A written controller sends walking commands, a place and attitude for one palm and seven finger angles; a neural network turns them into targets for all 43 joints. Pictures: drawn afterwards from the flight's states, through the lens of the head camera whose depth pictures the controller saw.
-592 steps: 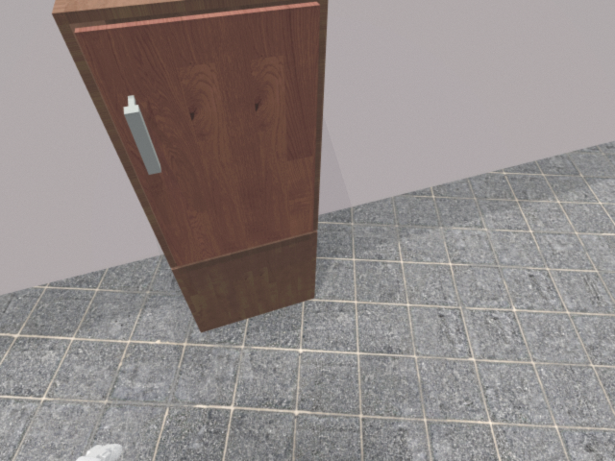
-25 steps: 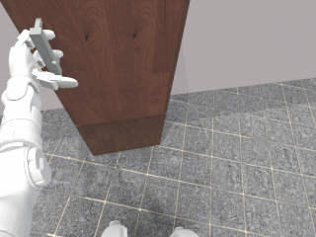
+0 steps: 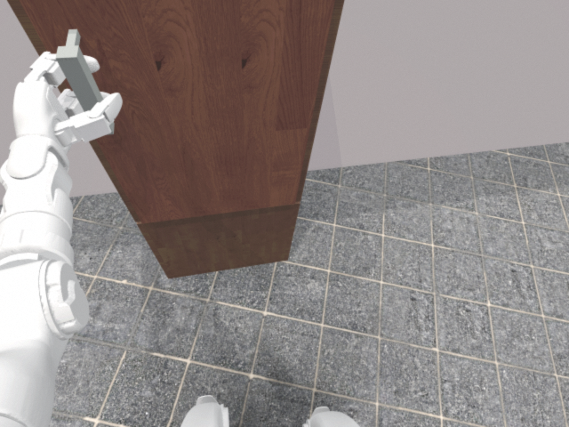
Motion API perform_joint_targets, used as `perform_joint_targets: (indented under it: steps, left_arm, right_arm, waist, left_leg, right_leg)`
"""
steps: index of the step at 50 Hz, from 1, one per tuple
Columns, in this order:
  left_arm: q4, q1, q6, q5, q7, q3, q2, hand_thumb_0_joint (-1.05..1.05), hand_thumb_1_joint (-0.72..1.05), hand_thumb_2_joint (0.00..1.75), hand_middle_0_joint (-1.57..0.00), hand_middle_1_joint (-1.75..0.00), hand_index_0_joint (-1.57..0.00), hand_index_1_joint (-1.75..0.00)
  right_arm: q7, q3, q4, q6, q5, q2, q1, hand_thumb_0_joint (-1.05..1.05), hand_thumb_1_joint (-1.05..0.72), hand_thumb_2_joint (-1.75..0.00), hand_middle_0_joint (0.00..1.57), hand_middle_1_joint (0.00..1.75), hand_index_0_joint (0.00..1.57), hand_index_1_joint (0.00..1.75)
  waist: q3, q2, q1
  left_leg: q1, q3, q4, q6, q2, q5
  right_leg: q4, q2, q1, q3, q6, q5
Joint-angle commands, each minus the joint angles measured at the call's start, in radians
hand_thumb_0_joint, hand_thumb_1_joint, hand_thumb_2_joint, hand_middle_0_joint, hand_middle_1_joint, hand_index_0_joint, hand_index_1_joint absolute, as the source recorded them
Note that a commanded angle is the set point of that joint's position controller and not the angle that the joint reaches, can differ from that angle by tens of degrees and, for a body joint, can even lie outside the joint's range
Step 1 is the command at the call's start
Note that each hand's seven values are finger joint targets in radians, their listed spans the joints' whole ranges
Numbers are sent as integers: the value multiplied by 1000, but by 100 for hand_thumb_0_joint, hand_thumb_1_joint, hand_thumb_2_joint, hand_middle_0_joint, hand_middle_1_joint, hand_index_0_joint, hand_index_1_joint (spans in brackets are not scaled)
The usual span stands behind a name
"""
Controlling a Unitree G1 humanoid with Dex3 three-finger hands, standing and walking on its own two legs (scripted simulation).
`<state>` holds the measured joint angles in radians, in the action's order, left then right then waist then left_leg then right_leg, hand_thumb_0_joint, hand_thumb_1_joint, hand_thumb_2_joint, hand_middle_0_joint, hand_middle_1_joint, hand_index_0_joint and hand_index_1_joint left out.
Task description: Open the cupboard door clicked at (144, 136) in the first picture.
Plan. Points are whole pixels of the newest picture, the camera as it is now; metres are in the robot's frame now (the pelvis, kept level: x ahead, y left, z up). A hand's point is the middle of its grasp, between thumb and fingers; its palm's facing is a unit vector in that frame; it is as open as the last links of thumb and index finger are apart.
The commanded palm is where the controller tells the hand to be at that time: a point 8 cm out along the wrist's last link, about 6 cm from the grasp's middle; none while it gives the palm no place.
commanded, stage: close the thumb around the handle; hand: left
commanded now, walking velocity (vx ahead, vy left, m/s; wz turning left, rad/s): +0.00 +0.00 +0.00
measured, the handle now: (90, 84) +0.57 +0.23 +0.12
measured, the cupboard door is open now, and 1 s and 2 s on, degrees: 0 31 42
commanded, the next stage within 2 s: pull the door open along its arc in 0.20 s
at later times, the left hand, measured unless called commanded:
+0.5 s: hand (106, 114) +0.51 +0.20 +0.12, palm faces +0.11 -0.99 +0.01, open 5.8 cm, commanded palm +0.46 +0.24 +0.12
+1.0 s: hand (171, 206) +0.36 +0.11 +0.13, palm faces +0.41 -0.91 +0.08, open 6.4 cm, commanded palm +0.28 +0.16 +0.12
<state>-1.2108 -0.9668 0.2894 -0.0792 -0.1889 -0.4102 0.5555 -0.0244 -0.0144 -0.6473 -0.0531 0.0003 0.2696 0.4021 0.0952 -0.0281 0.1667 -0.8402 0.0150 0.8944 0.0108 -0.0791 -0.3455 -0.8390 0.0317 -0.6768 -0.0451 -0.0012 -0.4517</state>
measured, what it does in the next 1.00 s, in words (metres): stands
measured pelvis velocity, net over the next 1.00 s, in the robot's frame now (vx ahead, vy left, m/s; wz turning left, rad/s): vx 0.02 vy -0.01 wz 0.02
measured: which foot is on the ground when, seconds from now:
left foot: down 0.00-1.00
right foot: down 0.00-1.00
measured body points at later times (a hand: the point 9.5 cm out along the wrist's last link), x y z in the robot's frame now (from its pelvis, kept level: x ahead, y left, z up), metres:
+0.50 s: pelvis +0.00 +0.00 +0.00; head +0.09 +0.02 +0.44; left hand +0.50 +0.26 +0.12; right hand -0.02 -0.26 -0.11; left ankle +0.04 +0.12 -0.69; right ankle -0.03 -0.13 -0.69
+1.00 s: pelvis +0.02 -0.01 +0.02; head +0.03 -0.02 +0.47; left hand +0.33 +0.15 +0.13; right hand +0.21 -0.22 -0.07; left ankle +0.04 +0.12 -0.69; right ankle -0.03 -0.13 -0.69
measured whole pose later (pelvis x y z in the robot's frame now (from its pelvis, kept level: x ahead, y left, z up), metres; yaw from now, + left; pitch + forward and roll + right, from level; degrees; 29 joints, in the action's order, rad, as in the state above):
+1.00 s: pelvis +0.02 -0.01 +0.02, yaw +1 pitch +6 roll +0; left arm -0.10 -0.11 0.00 -0.03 0.48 0.02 -0.08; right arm 0.04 -0.01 -0.54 -0.06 -0.03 0.19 0.17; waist 0.12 -0.04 0.01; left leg -0.52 -0.02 0.76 0.02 -0.04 -0.35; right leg -0.75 -0.01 -0.38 -0.02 0.00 -0.47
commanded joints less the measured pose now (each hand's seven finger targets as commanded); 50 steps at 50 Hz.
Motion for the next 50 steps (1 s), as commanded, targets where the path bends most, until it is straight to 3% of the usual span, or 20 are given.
perform_joint_targets:
  steps: [1, 5, 8, 10, 11, 15, 17, 19, 23, 27, 29, 31, 36, 37, 38, 40, 43, 47, 48, 50]
  left_arm:
    - [211, -505, 63, -17, -1, 9, 216, 0, 90, 90, -40, -135, -40, -135]
    - [219, -503, 61, -9, 8, -54, 298, 0, 90, 90, -40, -135, -40, -135]
    - [211, -484, 57, -7, 20, -53, 285, 0, 90, 90, -40, -135, -40, -135]
    - [199, -469, 56, 2, 27, -76, 319, 0, 90, 90, -40, -135, -40, -135]
    - [208, -484, 56, 1, 26, -67, 312, 0, 90, 90, -40, -135, -40, -135]
    - [209, -485, 60, 4, 22, -64, 311, 0, 90, 90, -40, -135, -40, -135]
    - [243, -488, 65, -9, 25, -9, 214, 0, 90, 90, -40, -135, -40, -135]
    - [260, -435, 72, -16, 30, -35, 224, 0, 90, 90, -40, -135, -40, -135]
    - [332, -332, 79, -32, 27, -19, 175, 0, 90, 90, -40, -135, -40, -135]
    - [429, -169, 56, -63, 27, -2, 112, 0, 90, 90, -40, -135, -40, -135]
    - [511, -83, 43, -75, 33, 23, 64, 0, 90, 90, -40, -135, -40, -135]
    - [589, 29, 25, -95, 40, 50, 8, 0, 90, 90, -40, -135, -40, -135]
    - [864, 316, -17, -136, 70, 143, -151, 0, 90, 90, -40, -135, -40, -135]
    - [980, 300, -37, -200, 222, 20, -198, 0, 90, 90, -40, -135, -40, -135]
    - [1018, 368, -57, -166, 304, 105, -269, 0, 90, 90, -40, -135, -40, -135]
    - [1095, 491, -93, -114, 429, 142, -331, 0, 90, 90, -40, -135, -40, -135]
    - [1231, 569, -141, -21, 583, 195, -377, 0, 90, 90, -40, -135, -40, -135]
    - [1365, 677, -244, 89, 735, 353, -533, 0, 90, 90, -40, -135, -40, -135]
    - [1371, 751, -269, 96, 767, 351, -545, 0, 90, 90, -40, -135, -40, -135]
    - [1432, 791, -301, 125, 798, 423, -597, 0, 90, 90, -40, -135, -40, -135]
  right_arm:
    - [-10, 59, 45, 15, -1, 174, 158, 0, -90, -90, 20, 30, 20, 30]
    - [-14, 60, 45, 16, -5, 179, 172, 0, -90, -90, 20, 30, 20, 30]
    - [-11, 56, 50, 14, -8, 176, 178, 0, -90, -90, 20, 30, 20, 30]
    - [-10, 58, 55, 12, -6, 178, 179, 0, -90, -90, 20, 30, 20, 30]
    - [-10, 58, 55, 13, -5, 178, 177, 0, -90, -90, 20, 30, 20, 30]
    - [-11, 59, 55, 13, -5, 178, 179, 0, -90, -90, 20, 30, 20, 30]
    - [-4, 64, 54, 20, -7, 167, 179, 0, -90, -90, 20, 30, 20, 30]
    - [0, 67, 56, 22, -10, 171, 177, 0, -90, -90, 20, 30, 20, 30]
    - [9, 69, 74, 20, -6, 165, 158, 0, -90, -90, 20, 30, 20, 30]
    - [14, 76, 107, 15, 8, 157, 115, 0, -90, -90, 20, 30, 20, 30]
    - [17, 77, 126, 16, 16, 150, 86, 0, -90, -90, 20, 30, 20, 30]
    - [21, 79, 144, 19, 23, 142, 59, 0, -90, -90, 20, 30, 20, 30]
    - [33, 78, 189, 51, 37, 116, -27, 0, -90, -90, 20, 30, 20, 30]
    - [35, 72, 201, 70, 34, 80, -83, 0, -90, -90, 20, 30, 20, 30]
    - [41, 65, 198, 86, 26, 79, -99, 0, -90, -90, 20, 30, 20, 30]
    - [55, 66, 197, 90, 11, 76, -120, 0, -90, -90, 20, 30, 20, 30]
    - [62, 63, 213, 72, -14, 65, -174, 0, -90, -90, 20, 30, 20, 30]
    - [62, 50, 245, 25, -35, 37, -255, 0, -90, -90, 20, 30, 20, 30]
    - [57, 49, 249, 13, -41, 32, -268, 0, -90, -90, 20, 30, 20, 30]
    - [50, 41, 260, -13, -45, 22, -300, 0, -90, -90, 20, 30, 20, 30]
  waist:
    - [390, -115, 33]
    - [439, -118, 16]
    - [415, -110, 12]
    - [418, -99, 6]
    - [406, -85, 17]
    - [410, -114, 15]
    - [420, -135, 18]
    - [457, -130, -2]
    - [465, -121, -32]
    - [447, -75, -61]
    - [446, -105, -78]
    - [418, -61, -93]
    - [379, -37, -131]
    - [377, -36, -219]
    - [334, -33, -189]
    - [311, 21, -183]
    - [306, 36, -193]
    - [269, 25, -190]
    - [242, 74, -195]
    - [215, 90, -187]
  left_leg:
    - [453, 26, -55, -46, 43, 262]
    - [445, 25, -55, -47, 42, 286]
    - [427, 22, -56, -49, 46, 296]
    - [411, 19, -58, -48, 44, 277]
    - [404, 16, -60, -51, 44, 262]
    - [417, 18, -60, -47, 42, 257]
    - [460, 22, -60, -43, 41, 273]
    - [477, 20, -58, -42, 40, 302]
    - [484, 13, -67, -42, 46, 327]
    - [487, -6, -88, -44, 50, 346]
    - [521, -9, -95, -41, 51, 378]
    - [525, -14, -110, -43, 54, 384]
    - [558, -31, -138, -42, 57, 437]
    - [517, -37, -148, -31, 66, 434]
    - [522, -32, -155, -28, 65, 425]
    - [522, -31, -166, -24, 60, 432]
    - [523, -38, -175, -21, 64, 418]
    - [548, -37, -201, -13, 64, 380]
    - [538, -33, -204, -14, 62, 363]
    - [547, -38, -214, -13, 65, 344]
  right_leg:
    - [122, 38, -39, 11, 1, 319]
    - [113, 37, -2, 14, 2, 344]
    - [112, 39, 8, 12, 3, 356]
    - [114, 39, 15, 15, 0, 344]
    - [120, 39, 14, 17, -3, 340]
    - [119, 39, -1, 15, 0, 324]
    - [119, 44, -23, 8, 4, 321]
    - [113, 45, -1, 7, 6, 346]
    - [108, 47, 48, 2, 13, 383]
    - [119, 49, 110, 1, 10, 440]
    - [119, 46, 115, -4, 13, 463]
    - [130, 46, 147, -9, 12, 484]
    - [138, 39, 219, -18, 8, 562]
    - [146, 37, 257, -32, 9, 532]
    - [142, 39, 255, -40, 9, 516]
    - [138, 32, 264, -48, 7, 523]
    - [139, 17, 313, -37, 11, 531]
    - [163, -3, 336, -38, 18, 491]
    - [185, -4, 353, -36, 18, 483]
    - [206, -17, 372, -27, 17, 493]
